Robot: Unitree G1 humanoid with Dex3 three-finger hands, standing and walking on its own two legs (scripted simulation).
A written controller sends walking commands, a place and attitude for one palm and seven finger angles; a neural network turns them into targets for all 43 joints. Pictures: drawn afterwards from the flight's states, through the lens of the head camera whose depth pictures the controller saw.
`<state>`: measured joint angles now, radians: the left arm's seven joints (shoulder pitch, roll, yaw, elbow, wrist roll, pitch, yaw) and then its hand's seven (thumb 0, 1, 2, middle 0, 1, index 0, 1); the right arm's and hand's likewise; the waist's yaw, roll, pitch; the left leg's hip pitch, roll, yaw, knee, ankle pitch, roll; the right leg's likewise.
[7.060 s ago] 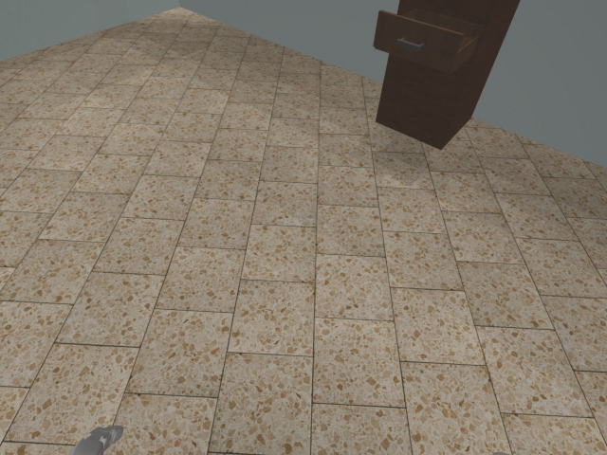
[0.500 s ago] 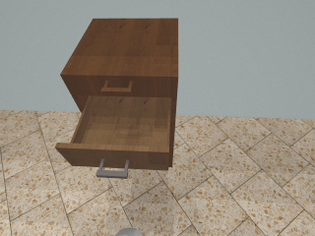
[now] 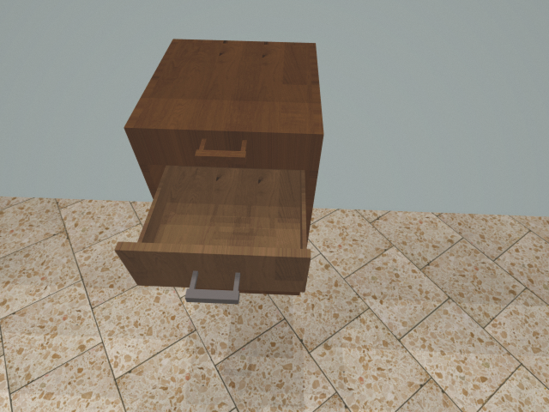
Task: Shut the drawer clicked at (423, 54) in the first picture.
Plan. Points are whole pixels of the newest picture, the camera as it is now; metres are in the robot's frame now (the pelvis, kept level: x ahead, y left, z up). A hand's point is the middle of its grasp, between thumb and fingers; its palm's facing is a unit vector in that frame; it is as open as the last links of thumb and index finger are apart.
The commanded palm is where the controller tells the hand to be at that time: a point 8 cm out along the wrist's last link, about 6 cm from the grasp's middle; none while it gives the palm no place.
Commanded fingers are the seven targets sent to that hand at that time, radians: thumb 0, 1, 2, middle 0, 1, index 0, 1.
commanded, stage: come to a stop and stand still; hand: left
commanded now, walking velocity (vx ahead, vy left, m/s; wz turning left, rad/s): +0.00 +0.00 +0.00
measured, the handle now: (214, 286) +0.37 +0.16 -0.16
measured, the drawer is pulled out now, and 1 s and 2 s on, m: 0.24 0.24 0.24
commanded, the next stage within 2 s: look again from close up in 0.52 s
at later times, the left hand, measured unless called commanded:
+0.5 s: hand out of the picture -0.05 +0.12 -0.17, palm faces +0.04 -0.99 -0.16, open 7.3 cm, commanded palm none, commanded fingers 0.00 0.90 0.90 -0.20 -0.30 -0.20 -0.30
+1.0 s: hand out of the picture -0.01 +0.16 -0.18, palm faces +0.06 -0.99 -0.15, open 7.3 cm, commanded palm none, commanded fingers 0.00 0.90 0.90 -0.20 -0.30 -0.20 -0.30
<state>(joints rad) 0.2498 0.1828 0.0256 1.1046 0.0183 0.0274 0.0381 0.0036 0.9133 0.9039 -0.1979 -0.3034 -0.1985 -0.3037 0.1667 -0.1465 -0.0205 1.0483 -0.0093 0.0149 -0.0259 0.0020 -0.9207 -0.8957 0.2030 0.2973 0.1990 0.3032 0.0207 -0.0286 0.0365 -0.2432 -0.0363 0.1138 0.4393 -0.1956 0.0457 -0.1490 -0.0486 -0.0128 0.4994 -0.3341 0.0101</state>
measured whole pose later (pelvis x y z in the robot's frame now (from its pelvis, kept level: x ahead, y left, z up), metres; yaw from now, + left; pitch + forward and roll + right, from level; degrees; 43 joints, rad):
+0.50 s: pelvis -0.01 -0.03 +0.01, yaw +1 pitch -2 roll +1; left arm 0.32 0.11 -0.01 1.17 0.00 0.00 0.04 0.00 0.91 0.90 -0.20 -0.30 -0.20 -0.30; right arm 0.36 -0.12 0.00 1.19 -0.01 0.03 -0.03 0.01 -0.91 -0.90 0.20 0.30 0.19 0.30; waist -0.02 0.00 0.04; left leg -0.21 0.03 0.07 0.39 -0.14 -0.01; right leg -0.10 0.02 -0.05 0.41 -0.28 -0.04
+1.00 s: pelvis -0.01 +0.00 +0.00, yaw +2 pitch -2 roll -1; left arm 0.33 0.14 -0.02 1.06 0.02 -0.02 0.05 0.00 0.91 0.90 -0.20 -0.30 -0.20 -0.30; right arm 0.28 -0.16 0.01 1.05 -0.02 0.00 -0.02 0.02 -0.93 -0.90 0.20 0.30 0.19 0.30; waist 0.00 -0.02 0.00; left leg -0.27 0.01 0.04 0.56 -0.25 0.03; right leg -0.11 0.01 -0.06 0.49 -0.34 -0.01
